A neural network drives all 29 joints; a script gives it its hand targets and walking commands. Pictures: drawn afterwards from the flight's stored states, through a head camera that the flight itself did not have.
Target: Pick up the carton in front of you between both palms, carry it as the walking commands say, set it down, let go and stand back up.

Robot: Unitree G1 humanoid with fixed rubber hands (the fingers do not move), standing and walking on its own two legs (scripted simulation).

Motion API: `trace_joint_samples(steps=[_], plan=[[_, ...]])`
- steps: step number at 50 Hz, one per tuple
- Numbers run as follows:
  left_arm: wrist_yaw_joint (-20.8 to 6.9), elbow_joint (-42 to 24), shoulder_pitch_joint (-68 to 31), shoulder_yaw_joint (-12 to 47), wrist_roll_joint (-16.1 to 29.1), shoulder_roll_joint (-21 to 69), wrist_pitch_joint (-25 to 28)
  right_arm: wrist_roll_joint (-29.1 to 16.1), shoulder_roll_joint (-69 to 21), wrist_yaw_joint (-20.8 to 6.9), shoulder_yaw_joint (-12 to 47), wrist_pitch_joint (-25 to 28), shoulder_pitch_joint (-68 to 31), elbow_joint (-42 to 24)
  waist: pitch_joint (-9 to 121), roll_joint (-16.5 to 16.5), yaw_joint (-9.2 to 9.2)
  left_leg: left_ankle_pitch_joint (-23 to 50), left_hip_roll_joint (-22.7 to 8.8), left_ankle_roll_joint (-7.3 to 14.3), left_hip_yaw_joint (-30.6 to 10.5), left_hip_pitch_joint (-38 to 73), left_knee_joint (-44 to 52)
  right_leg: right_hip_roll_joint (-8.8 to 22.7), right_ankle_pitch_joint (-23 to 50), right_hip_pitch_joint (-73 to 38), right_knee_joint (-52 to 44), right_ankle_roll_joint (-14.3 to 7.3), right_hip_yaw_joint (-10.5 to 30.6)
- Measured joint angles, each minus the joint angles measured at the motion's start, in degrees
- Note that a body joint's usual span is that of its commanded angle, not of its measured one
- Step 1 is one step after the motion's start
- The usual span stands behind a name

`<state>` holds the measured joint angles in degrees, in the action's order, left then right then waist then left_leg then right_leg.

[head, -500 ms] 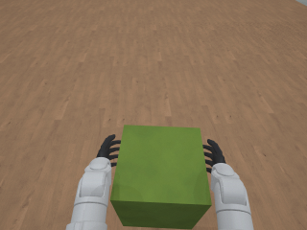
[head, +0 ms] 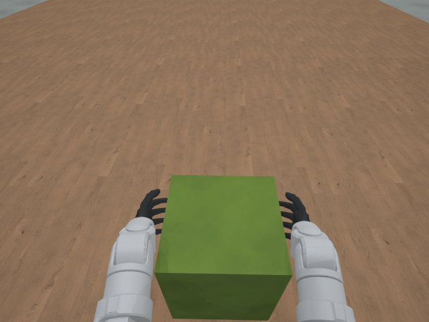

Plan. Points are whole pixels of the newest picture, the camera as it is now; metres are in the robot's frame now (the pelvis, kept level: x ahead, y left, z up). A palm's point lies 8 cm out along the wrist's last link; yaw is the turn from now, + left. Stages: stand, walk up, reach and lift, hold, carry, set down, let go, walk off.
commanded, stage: hold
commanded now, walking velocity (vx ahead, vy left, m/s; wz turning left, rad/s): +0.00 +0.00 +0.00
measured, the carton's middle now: (221, 250) +0.28 +0.00 -0.03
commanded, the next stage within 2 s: set down in 0.16 s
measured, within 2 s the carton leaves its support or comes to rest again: neither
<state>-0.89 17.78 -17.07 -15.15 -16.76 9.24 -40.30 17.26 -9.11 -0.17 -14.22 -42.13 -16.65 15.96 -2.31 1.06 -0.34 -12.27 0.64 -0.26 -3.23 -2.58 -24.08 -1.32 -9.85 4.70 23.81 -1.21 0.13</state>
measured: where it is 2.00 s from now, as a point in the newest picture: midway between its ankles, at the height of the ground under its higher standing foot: outside the picture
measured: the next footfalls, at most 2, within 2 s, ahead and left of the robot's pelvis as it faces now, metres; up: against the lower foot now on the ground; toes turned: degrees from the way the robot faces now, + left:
none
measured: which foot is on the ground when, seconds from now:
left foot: down 0.00-1.00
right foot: down 0.00-1.00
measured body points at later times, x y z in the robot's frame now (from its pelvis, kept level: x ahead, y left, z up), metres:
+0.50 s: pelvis +0.01 +0.01 -0.01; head +0.02 +0.00 +0.44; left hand +0.35 +0.15 +0.00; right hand +0.34 -0.16 +0.00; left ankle +0.02 +0.13 -0.74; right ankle +0.05 -0.10 -0.74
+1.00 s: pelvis -0.03 +0.01 -0.12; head +0.17 -0.01 +0.28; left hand +0.39 +0.13 -0.19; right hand +0.37 -0.18 -0.19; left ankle +0.02 +0.13 -0.74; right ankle +0.05 -0.11 -0.74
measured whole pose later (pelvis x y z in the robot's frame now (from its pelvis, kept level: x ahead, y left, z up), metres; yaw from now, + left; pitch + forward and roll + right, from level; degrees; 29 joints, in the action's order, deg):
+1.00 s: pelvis -0.03 +0.01 -0.12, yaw +0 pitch +33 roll +1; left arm 4.8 32.6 -36.9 -22.5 -11.3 8.6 -10.0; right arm 13.0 -4.1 -2.0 -25.1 -11.5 -37.2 32.3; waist 7.2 2.5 -2.9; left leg -23.5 5.3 -0.8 -4.1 -76.3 -66.8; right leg -2.7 -20.5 78.4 65.8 1.1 4.1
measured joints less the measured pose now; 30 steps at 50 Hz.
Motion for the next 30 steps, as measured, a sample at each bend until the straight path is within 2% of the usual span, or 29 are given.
trace_joint_samples(steps=[12,17,24,27,30], plan=[[-0.2,0.2,-0.6,-0.6,-0.6,0.2,-0.1,0.0,-0.2,0.0,-0.5,0.2,-0.7,0.7,0.4,0.0,0.02,-0.4,0.1,-0.4,-1.5,0.5,0.6,-0.7,-0.4,-0.7,-0.9,-0.3,0.2],[-0.4,2.8,-2.9,-3.0,-1.7,0.8,1.5,1.2,-0.8,-0.7,-3.5,2.1,-2.9,3.4,-0.1,0.1,-0.2,-1.1,0.3,-0.2,-1.6,-0.6,-0.4,-0.6,-1.0,0.3,-0.1,-0.1,0.5],[-0.8,9.6,-8.9,-10.5,-5.8,3.1,8.7,5.2,-1.5,-3.0,-11.2,9.4,-9.0,10.5,-1.5,0.5,-1.22,-3.5,1.0,0.2,-1.4,-8.5,-6.5,-0.4,-3.1,8.0,5.5,0.3,1.1],[-0.7,11.2,-10.2,-11.8,-6.9,3.6,13.5,6.4,-1.0,-3.8,-12.4,14.1,-10.4,12.3,-1.8,0.7,-1.6,-4.1,1.4,0.3,-1.0,-14.9,-9.4,-0.4,-3.5,14.5,8.4,0.7,1.6],[0.2,12.1,-10.6,-11.6,-6.2,3.6,18.9,6.1,-0.3,-4.4,-12.2,19.7,-10.9,13.4,-2.2,0.6,-1.87,-4.3,1.8,0.5,-0.5,-22.7,-12.3,-0.2,-3.7,22.6,11.5,1.0,2.3]])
